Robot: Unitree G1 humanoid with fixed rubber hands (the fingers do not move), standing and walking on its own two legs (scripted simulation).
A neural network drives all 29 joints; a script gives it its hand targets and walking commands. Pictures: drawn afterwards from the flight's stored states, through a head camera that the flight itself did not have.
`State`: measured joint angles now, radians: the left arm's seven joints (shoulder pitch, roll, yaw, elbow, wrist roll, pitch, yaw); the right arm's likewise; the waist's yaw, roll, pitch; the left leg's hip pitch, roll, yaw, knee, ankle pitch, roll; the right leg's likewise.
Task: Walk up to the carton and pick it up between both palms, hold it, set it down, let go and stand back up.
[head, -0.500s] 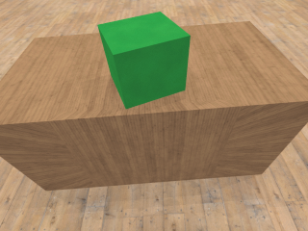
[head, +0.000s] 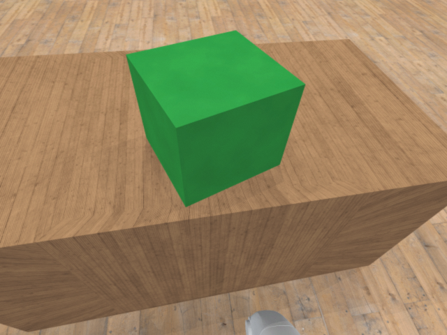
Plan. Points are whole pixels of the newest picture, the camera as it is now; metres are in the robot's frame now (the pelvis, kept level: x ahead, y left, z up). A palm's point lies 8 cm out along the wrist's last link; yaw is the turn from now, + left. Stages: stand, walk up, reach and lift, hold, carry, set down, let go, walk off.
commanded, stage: walk up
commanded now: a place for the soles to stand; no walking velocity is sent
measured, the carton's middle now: (211, 115) +0.58 +0.01 +0.05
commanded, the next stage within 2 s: none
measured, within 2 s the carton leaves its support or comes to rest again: neither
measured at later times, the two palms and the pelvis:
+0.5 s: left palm (104, 298) +0.22 +0.23 -0.10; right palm (358, 323) +0.15 -0.26 -0.12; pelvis +0.10 -0.02 +0.00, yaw +0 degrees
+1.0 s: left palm (97, 331) +0.16 +0.23 -0.11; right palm (365, 330) +0.14 -0.27 -0.12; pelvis +0.09 -0.02 +0.00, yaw +0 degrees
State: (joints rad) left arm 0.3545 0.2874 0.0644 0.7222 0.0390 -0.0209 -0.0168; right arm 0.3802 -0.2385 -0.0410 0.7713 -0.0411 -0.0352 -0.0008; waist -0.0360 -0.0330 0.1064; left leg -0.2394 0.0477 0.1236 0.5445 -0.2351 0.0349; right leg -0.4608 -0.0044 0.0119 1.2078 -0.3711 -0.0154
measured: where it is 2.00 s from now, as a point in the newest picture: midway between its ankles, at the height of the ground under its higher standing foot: outside the picture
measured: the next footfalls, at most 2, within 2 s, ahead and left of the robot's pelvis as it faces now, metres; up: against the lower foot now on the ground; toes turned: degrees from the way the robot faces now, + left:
right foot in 0.22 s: +0.17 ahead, -0.12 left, +0.00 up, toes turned +16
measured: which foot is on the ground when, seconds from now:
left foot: down 0.00-1.00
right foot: up 0.00-0.20, down 0.22-1.00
